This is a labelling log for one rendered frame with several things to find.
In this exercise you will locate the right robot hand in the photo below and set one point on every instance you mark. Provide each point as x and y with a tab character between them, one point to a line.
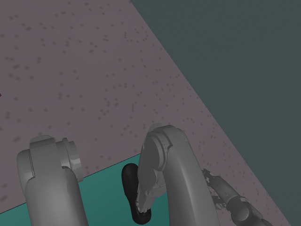
221	187

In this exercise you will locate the right robot foot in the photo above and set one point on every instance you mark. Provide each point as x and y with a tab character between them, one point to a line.
130	184

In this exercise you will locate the right robot arm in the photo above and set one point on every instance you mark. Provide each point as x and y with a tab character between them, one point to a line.
245	214

